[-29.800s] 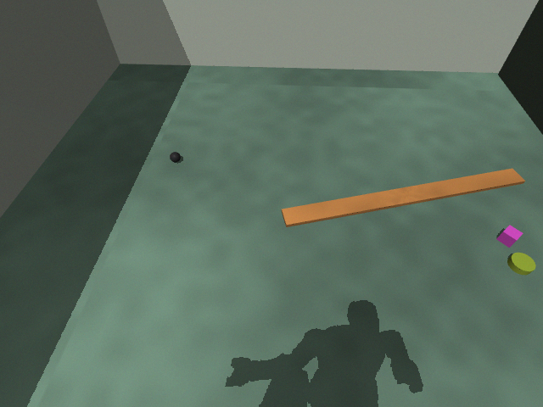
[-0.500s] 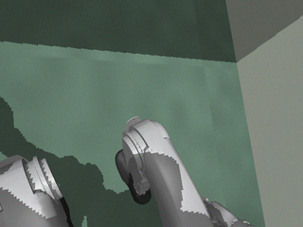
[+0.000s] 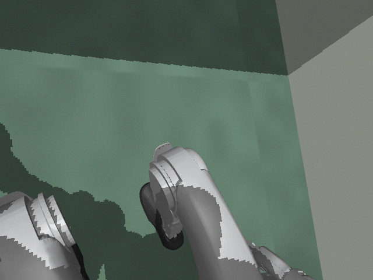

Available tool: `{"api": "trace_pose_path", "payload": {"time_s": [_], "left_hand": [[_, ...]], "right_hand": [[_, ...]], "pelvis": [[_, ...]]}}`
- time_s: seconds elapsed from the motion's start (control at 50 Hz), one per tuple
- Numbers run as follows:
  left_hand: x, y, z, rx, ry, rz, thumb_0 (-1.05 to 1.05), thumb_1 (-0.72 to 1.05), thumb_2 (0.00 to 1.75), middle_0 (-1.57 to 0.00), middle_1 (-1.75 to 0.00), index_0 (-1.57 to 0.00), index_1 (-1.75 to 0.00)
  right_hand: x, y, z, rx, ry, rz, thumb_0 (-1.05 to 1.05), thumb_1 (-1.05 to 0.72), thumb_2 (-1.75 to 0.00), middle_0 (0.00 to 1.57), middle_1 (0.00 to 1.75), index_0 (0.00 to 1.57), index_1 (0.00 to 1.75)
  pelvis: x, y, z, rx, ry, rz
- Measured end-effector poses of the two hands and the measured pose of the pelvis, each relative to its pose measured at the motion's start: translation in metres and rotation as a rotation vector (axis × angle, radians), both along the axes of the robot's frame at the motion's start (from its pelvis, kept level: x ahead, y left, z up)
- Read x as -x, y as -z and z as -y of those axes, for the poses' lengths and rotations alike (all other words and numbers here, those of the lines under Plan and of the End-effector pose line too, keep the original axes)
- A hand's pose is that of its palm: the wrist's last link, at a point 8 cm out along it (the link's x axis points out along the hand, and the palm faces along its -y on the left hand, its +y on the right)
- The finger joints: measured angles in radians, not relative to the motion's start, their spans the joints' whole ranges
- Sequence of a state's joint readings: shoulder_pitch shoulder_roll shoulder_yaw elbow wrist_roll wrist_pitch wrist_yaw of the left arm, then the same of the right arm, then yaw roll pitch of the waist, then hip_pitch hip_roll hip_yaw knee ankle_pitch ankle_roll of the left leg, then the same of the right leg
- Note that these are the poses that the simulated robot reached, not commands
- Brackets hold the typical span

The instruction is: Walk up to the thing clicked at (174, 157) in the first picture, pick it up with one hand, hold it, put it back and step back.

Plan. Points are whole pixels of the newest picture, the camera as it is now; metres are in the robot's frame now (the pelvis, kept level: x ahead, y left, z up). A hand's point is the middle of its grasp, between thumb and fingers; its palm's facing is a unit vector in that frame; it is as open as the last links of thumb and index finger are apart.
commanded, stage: open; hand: left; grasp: from above
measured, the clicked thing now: out of the picture +0.46 +0.31 -0.28
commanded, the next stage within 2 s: withdraw in 0.10 s
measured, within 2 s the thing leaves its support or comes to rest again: neither
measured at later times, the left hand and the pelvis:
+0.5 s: hand out of the picture +0.47 +0.31 -0.20, palm faces -0.28 -0.13 -0.95, open 13.9 cm; pelvis +0.01 +0.00 +0.01, yaw +1 degrees
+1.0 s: hand out of the picture +0.43 +0.30 -0.09, palm faces -0.47 -0.10 -0.88, open 14.0 cm; pelvis -0.01 -0.01 +0.05, yaw +8 degrees
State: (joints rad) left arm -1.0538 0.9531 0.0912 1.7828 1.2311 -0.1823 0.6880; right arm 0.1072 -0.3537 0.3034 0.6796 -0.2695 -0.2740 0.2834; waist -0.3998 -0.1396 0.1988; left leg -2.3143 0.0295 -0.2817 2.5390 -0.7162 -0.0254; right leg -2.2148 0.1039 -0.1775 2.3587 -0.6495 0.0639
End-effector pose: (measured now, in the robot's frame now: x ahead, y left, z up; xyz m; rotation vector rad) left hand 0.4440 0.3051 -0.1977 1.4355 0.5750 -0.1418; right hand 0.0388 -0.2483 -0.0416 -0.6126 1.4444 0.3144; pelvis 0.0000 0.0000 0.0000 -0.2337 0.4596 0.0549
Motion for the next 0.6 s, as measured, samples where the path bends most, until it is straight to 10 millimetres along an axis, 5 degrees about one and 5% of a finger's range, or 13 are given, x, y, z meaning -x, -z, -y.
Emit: {"api": "trace_pose_path", "payload": {"time_s": [0.36, 0.46, 0.6], "left_hand": [[-0.006, -0.005, 0.0, -0.003, 0.0, 0.03, 0.0, -0.42, 0.93, -0.13, -0.98, -0.15, -0.96], [-0.02, -0.033, -0.001, -0.015, 0.005, 0.12, 0.0, -0.46, 0.96, -0.11, -0.98, -0.12, -0.96], [-0.018, -0.103, -0.013, -0.089, -0.031, 0.153, 0.0, -0.49, 0.98, -0.09, -0.98, -0.09, -0.97]], "right_hand": [[-0.003, -0.003, 0.002, 0.001, 0.01, -0.002, 0.0, -0.91, -0.9, 0.2, 0.3, 0.2, 0.3], [-0.006, -0.001, 0.003, -0.019, 0.046, 0.003, 0.0, -0.91, -0.9, 0.2, 0.3, 0.2, 0.3], [-0.032, 0.013, 0.009, -0.072, 0.15, 0.078, 0.0, -0.91, -0.9, 0.2, 0.3, 0.2, 0.3]], "pelvis": [[-0.002, -0.004, 0.0, 0.001, -0.003, -0.015], [-0.005, -0.007, 0.001, -0.005, -0.008, -0.044], [-0.009, -0.017, 0.003, -0.031, -0.022, -0.11]]}}
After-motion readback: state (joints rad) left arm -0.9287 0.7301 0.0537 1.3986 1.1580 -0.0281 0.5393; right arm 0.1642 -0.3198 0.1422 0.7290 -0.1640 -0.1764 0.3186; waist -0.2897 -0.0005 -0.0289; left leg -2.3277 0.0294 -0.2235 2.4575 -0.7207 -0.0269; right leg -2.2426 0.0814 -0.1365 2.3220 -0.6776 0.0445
